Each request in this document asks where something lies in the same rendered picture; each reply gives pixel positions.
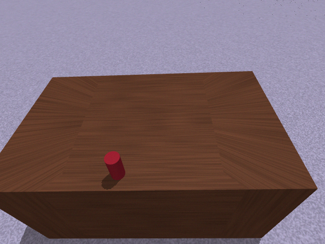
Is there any can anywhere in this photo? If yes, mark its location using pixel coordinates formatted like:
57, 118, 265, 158
104, 151, 125, 180

